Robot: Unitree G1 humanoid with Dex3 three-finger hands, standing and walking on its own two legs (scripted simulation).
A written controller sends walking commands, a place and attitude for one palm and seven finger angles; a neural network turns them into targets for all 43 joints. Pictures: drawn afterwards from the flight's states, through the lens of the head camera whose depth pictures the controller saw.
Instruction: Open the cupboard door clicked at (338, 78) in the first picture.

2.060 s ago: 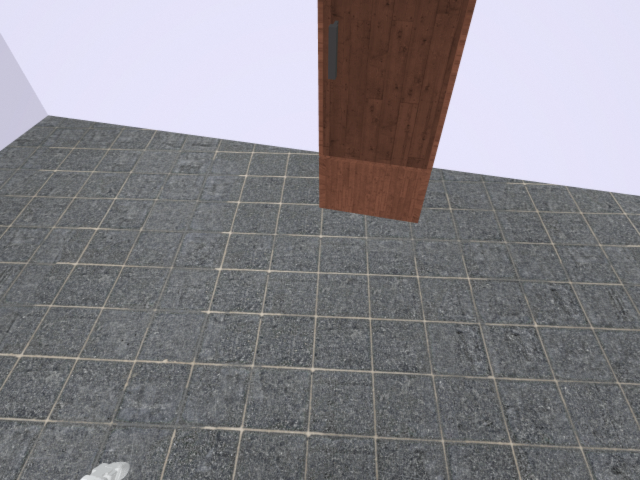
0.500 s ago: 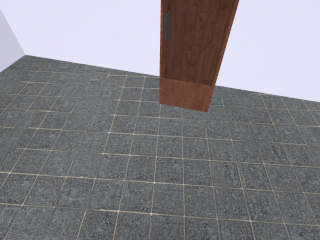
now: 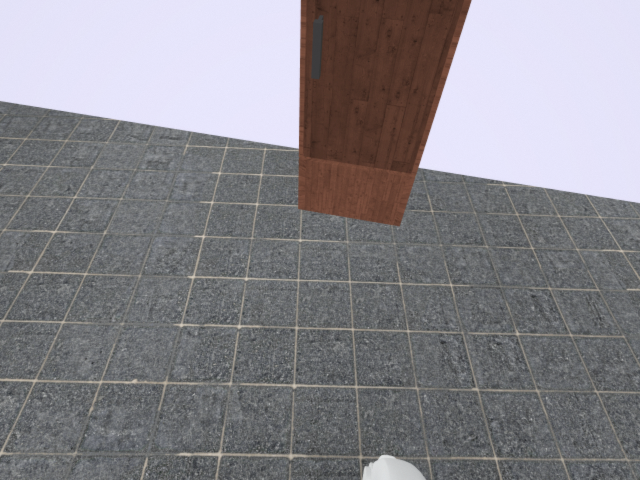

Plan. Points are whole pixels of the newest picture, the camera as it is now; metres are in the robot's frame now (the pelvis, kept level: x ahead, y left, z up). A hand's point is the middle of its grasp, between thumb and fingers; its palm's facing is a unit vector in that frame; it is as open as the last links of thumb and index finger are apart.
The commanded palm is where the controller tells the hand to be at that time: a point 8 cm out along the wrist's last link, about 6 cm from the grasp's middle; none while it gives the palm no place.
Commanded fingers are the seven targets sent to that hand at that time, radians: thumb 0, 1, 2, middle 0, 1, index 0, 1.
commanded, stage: walk to a spot facing it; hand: left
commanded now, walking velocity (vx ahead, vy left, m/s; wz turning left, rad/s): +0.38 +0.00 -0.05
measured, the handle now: (318, 47) +1.22 +0.04 -0.03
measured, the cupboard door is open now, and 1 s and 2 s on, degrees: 0 0 0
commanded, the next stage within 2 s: turn to face it in 0.48 s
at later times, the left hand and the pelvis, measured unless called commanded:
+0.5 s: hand (217, 441) +0.21 +0.16 -0.19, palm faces +0.11 -0.98 -0.16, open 7.2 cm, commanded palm none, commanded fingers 0.00 0.90 0.90 -0.20 -0.30 -0.20 -0.30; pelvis +0.21 -0.02 -0.01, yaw +3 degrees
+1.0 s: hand (229, 336) +0.38 +0.17 -0.18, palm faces +0.01 -0.97 -0.22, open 7.3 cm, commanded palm none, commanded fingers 0.00 0.90 0.90 -0.20 -0.30 -0.20 -0.30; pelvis +0.35 -0.02 -0.02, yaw -3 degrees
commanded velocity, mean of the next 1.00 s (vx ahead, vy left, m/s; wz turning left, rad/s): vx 0.18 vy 0.00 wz -0.08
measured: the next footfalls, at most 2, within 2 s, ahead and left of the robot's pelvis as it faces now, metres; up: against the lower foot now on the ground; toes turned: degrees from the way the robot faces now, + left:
right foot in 0.16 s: +0.23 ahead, -0.15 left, +0.00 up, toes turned -9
left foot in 0.56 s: +0.37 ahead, +0.10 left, +0.00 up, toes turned +13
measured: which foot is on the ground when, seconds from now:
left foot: down 0.00-0.16, up 0.18-0.54, down 0.56-0.98, up 1.00-1.00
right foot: up 0.00-0.14, down 0.16-0.56, up 0.58-0.96, down 0.98-1.00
